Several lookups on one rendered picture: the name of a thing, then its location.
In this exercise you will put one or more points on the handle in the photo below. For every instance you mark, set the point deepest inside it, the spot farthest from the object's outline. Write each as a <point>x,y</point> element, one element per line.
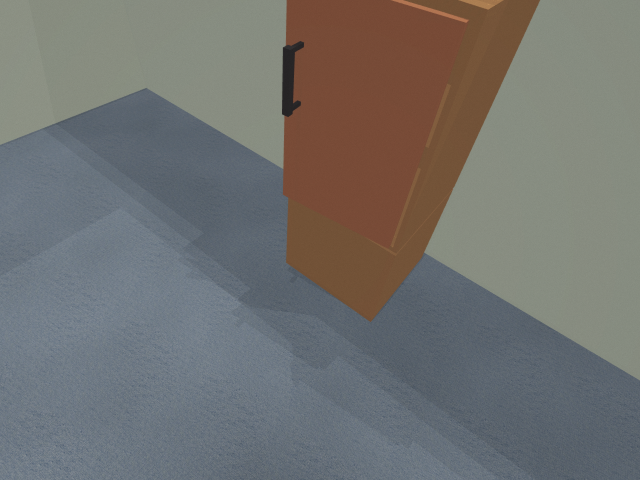
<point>288,78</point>

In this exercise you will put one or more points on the cupboard door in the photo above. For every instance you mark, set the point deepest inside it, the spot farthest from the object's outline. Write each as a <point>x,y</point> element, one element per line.
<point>370,79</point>

